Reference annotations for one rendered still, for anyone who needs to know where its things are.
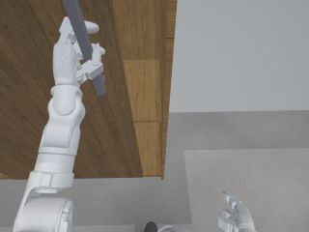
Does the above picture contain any robot right foot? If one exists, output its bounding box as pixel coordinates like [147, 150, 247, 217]
[144, 221, 157, 232]

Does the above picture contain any left robot hand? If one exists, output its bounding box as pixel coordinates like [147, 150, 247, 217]
[52, 16, 105, 88]

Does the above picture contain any left robot upper arm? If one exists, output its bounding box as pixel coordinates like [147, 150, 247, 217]
[15, 196, 73, 232]

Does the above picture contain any right robot hand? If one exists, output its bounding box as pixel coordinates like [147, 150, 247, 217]
[218, 191, 255, 232]

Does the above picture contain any handle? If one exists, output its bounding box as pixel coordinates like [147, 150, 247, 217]
[62, 0, 106, 96]

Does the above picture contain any left robot forearm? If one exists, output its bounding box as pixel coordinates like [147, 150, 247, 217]
[13, 84, 86, 232]

